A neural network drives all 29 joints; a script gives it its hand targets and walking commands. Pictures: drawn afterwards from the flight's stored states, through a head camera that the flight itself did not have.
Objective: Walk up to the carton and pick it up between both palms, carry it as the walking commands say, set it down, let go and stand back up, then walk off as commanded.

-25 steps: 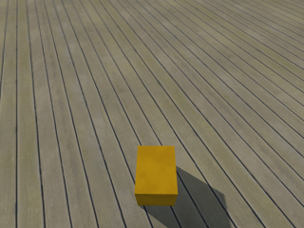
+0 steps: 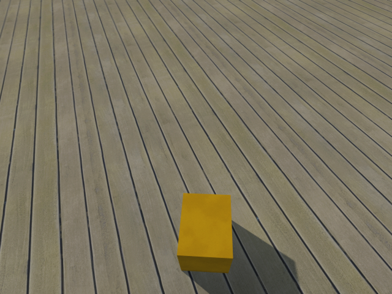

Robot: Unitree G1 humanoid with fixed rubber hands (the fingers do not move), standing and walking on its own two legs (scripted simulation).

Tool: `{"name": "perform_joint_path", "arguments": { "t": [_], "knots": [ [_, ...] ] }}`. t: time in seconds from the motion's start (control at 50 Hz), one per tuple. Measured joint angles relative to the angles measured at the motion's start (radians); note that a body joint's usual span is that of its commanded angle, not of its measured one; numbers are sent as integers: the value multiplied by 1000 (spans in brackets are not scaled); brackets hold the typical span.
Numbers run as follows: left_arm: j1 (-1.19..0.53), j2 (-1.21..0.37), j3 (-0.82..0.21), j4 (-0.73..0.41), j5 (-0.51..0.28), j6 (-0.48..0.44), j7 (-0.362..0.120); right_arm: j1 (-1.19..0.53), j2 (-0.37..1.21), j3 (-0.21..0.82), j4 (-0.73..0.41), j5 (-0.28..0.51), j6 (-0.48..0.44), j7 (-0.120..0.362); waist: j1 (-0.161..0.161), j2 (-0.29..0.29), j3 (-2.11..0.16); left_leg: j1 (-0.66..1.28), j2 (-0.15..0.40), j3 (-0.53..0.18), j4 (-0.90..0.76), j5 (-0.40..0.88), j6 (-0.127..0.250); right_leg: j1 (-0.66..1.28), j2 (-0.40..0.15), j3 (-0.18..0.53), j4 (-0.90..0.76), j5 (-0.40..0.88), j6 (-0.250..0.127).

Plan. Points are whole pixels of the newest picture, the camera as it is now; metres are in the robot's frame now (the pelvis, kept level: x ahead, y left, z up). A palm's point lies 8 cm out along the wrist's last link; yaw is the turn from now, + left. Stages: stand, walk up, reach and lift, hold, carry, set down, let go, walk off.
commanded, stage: stand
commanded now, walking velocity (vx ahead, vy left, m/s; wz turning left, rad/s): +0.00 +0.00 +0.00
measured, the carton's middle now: (205, 233) +0.48 -0.01 -0.65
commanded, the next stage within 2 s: reach and lift in 0.12 s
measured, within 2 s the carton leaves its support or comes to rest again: neither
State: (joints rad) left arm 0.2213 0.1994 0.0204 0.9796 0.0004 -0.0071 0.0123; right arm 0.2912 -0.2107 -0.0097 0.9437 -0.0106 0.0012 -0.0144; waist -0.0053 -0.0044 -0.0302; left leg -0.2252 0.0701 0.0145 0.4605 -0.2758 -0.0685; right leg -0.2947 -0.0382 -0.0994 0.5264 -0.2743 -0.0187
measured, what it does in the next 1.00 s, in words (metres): lowers itself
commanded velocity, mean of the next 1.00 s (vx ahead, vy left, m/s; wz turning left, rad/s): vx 0.00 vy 0.00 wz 0.00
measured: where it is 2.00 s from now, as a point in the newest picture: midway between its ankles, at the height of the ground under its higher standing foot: outside the picture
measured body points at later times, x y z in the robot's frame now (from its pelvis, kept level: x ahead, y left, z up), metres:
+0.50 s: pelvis -0.02 +0.03 -0.02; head +0.07 +0.05 +0.42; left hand +0.16 +0.25 -0.15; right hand +0.13 -0.22 -0.14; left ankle -0.03 +0.16 -0.74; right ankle +0.00 -0.10 -0.74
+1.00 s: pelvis -0.06 +0.02 -0.07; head +0.12 +0.02 +0.34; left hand +0.28 +0.21 -0.18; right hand +0.26 -0.25 -0.17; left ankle -0.03 +0.16 -0.74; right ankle +0.00 -0.10 -0.74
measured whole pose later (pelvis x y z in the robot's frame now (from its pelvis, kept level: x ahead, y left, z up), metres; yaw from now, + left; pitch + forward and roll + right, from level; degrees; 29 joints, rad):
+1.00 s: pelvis -0.06 +0.02 -0.07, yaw -2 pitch +19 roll -1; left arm -0.43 0.17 0.08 0.64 0.00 0.29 0.09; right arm -0.45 -0.31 -0.13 0.71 0.03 0.25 0.08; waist -0.02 0.01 0.07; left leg -0.94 0.08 0.01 1.03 -0.42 -0.03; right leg -0.98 -0.04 -0.06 0.98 -0.34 0.00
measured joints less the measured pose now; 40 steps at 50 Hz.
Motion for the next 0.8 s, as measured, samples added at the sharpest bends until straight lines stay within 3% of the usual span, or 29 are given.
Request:
{"name": "perform_joint_path", "arguments": {
  "t": [0.12, 0.18, 0.26, 0.32, 0.44, 0.54, 0.66, 0.8],
  "knots": [
    [0, 0, 0, 0, 0, -2, 3, 0, 0, 0, 0, 0, 3, -3, 0, 0, -5, 0, 0, 0, 1, 0, 0, 0, 0, 0, 0, 1, 0],
    [-13, 0, 0, -149, 0, 93, -3, -29, -9, 8, -89, 55, 90, 5, 20, 1, 50, -19, 10, 0, 65, -28, 13, -6, 9, 3, 30, -6, -1],
    [-88, 0, 0, -290, 0, 275, -26, -144, -29, 8, -214, 37, 252, 28, 10, 0, 111, -43, 16, 0, 120, -47, 13, -17, 14, 7, 54, -7, -1],
    [-137, 0, 0, -346, 0, 353, -39, -193, -31, 8, -253, 19, 312, 51, 12, 0, 121, -67, 16, 0, 140, -53, 14, -33, 14, 8, 55, -2, 1],
    [-143, -1, 1, -412, 0, 324, -33, -202, -31, -14, -267, 0, 278, 96, 11, 2, 101, -176, 18, 0, 221, -90, 25, -124, 14, 13, 90, -8, 17],
    [-149, -2, 1, -449, 0, 274, 3, -235, -31, -43, -267, -2, 213, 124, -3, 3, 88, -317, 22, 0, 347, -137, 31, -255, 12, 22, 185, -33, 30],
    [-224, -24, 1, -474, -1, 285, 56, -342, -56, -77, -267, 11, 203, 160, -10, 9, 98, -440, 16, 0, 478, -180, 45, -380, 1, 31, 314, -71, 34],
    [-362, -35, 1, -474, -2, 320, 100, -509, -87, -116, -266, 13, 219, 162, -12, 9, 113, -533, 15, 0, 535, -176, 46, -481, -1, 38, 384, -72, 34]
  ]
}}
